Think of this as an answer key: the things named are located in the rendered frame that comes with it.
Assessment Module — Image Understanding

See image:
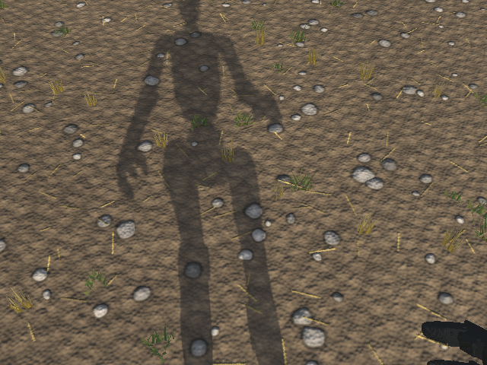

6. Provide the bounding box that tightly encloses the robot right hand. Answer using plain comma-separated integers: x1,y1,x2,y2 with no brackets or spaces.
422,320,487,365

